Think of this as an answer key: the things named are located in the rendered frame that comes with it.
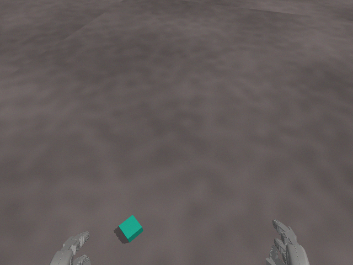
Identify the right robot hand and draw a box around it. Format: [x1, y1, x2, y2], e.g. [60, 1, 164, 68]
[266, 219, 310, 265]

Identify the small box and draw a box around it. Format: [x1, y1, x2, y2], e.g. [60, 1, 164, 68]
[119, 215, 143, 242]

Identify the left robot hand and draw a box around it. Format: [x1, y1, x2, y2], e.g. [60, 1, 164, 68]
[49, 231, 91, 265]

